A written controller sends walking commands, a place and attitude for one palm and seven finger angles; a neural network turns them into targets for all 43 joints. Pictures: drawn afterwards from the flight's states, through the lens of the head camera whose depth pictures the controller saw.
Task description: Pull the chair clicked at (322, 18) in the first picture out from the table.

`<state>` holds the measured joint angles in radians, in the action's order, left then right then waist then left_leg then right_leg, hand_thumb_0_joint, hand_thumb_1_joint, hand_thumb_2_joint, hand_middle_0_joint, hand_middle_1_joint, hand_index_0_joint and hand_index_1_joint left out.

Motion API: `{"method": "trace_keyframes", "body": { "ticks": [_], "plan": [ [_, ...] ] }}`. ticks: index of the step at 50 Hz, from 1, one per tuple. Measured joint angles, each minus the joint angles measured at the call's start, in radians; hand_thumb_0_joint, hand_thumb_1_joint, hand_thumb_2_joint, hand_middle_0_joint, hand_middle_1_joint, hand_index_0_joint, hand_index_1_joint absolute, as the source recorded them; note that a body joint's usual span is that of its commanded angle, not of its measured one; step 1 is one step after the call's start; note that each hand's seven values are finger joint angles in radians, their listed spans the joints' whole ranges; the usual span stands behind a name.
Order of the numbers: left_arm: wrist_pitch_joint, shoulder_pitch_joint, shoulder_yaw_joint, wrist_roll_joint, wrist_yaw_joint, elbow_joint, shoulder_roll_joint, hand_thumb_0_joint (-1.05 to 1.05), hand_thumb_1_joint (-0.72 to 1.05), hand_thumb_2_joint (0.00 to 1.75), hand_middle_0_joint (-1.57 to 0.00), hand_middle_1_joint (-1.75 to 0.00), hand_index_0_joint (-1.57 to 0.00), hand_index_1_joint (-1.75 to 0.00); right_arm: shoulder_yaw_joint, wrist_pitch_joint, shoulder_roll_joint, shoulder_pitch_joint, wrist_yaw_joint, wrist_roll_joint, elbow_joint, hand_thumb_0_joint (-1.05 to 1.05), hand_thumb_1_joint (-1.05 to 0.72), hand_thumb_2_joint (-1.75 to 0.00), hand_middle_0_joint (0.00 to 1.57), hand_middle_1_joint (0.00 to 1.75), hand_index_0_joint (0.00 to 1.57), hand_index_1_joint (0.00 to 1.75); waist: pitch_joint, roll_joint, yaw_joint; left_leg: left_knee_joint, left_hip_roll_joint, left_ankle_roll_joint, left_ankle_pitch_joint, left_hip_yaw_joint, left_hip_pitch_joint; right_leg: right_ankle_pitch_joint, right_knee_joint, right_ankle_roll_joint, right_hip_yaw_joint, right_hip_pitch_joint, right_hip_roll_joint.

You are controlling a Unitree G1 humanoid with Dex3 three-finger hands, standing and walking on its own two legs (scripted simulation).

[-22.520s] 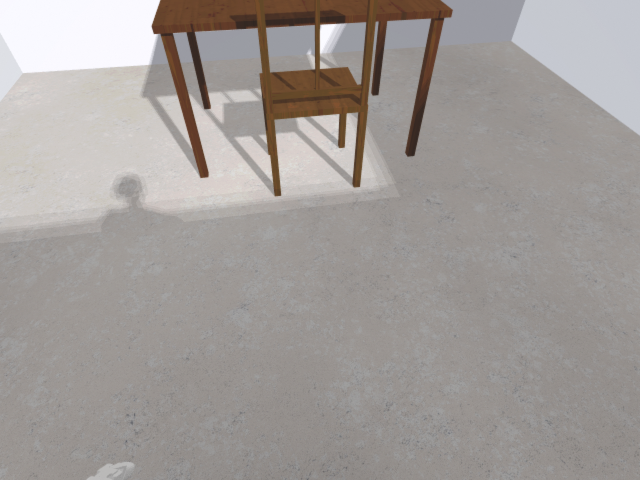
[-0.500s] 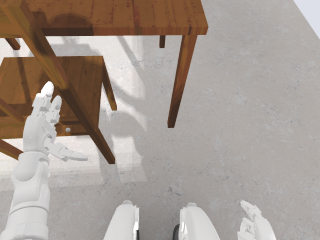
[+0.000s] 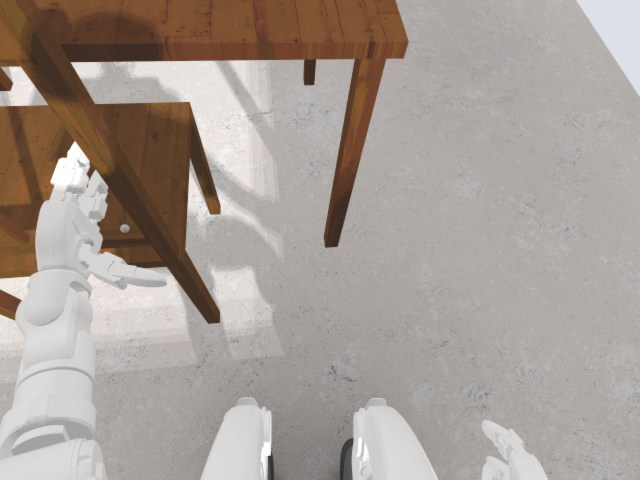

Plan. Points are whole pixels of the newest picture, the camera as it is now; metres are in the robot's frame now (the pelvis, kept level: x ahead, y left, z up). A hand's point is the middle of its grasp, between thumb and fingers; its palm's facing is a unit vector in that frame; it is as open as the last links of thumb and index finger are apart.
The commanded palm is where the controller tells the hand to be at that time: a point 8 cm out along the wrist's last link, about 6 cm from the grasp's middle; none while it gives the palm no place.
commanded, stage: push the fingers through the gap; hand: left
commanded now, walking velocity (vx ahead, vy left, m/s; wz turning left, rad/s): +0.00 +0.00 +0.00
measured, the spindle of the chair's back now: out of the picture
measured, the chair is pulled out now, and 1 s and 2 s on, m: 0.00 0.00 0.01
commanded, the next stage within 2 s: hook a spindle and tug to test in 0.66 s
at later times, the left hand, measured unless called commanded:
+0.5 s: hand (136, 203) +0.43 +0.23 +0.03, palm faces +0.09 -0.99 -0.04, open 17.0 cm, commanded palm +0.41 +0.27 +0.03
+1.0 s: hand (135, 205) +0.43 +0.23 +0.03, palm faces +0.12 -0.99 -0.03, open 16.5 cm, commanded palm +0.40 +0.26 +0.03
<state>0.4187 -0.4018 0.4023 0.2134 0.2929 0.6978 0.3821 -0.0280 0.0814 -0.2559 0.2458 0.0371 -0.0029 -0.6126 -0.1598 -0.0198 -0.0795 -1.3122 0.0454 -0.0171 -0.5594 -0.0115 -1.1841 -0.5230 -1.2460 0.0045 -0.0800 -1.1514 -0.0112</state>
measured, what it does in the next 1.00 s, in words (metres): stands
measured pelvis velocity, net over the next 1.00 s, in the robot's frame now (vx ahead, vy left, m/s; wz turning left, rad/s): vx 0.00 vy -0.01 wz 0.00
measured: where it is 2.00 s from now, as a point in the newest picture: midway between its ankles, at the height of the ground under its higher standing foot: outside the picture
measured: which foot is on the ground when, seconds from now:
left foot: down 0.00-1.00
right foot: down 0.00-1.00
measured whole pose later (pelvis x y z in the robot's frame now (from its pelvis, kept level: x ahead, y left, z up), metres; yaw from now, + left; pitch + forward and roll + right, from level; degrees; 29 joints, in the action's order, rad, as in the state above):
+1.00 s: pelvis +0.00 -0.01 +0.00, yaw +0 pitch +25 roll -3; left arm 0.46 -0.51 0.40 0.19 0.25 0.82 0.40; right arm -0.02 0.02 -0.26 0.25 0.02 0.01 -0.62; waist -0.15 -0.02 -0.09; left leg -1.29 0.05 -0.01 -0.55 -0.02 -1.18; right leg -0.52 -1.23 0.01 -0.08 -1.15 -0.01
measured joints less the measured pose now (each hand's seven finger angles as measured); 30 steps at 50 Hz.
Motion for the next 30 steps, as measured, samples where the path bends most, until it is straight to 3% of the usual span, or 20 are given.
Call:
{"method": "trace_keyframes", "body": {
  "ticks": [16,30],
  "plan": [
    [0.014,-0.127,-0.002,-0.033,-0.028,0.104,0.015,-0.02,-0.5,0.3,-0.06,-0.08,-0.06,-0.08,-0.002,-0.025,-0.003,0.015,-0.011,0.01,-0.014,0.01,-0.9,-0.89,0.21,0.3,0.2,0.3,0.003,-0.007,-0.019,-0.002,-0.003,-0.006,0.005,0.002,-0.023,0.008,0.004,-0.006,0.002,-0.02,-0.002],
    [0.031,-0.088,0.012,-0.03,-0.027,0.099,0.02,-0.02,-0.49,0.3,-0.06,-0.08,-0.05,-0.08,0.001,-0.063,0.001,0.035,-0.021,0.007,-0.012,0.01,-0.9,-0.89,0.2,0.3,0.2,0.3,0.005,-0.005,-0.02,0.023,0.004,-0.001,0.005,0.006,0.005,0.009,0.024,-0.002,0.007,0.002,0.006]
  ]
}}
